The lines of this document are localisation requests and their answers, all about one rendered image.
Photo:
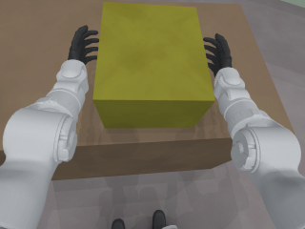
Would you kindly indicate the robot foot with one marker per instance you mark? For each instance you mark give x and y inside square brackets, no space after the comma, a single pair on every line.
[158,220]
[118,224]

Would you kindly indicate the left robot foot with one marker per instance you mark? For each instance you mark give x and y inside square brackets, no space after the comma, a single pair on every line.
[118,224]

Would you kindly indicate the right robot forearm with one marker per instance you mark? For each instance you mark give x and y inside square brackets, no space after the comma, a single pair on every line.
[236,105]

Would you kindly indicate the right robot foot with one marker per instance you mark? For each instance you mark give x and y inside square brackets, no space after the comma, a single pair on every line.
[158,220]

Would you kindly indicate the carton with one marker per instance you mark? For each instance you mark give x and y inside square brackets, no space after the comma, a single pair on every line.
[151,69]

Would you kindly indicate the right robot hand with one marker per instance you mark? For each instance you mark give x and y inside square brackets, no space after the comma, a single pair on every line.
[222,54]

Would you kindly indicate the left robot hand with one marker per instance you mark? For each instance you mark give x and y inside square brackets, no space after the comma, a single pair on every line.
[78,50]

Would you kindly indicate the robot right upper arm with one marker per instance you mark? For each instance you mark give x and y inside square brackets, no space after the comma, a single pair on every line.
[270,157]

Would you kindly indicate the robot left upper arm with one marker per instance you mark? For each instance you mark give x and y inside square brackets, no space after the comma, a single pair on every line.
[36,142]

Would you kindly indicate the left robot forearm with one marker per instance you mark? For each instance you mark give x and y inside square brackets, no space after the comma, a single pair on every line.
[67,95]

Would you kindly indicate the pedestal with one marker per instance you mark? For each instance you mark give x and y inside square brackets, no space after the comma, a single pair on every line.
[35,40]

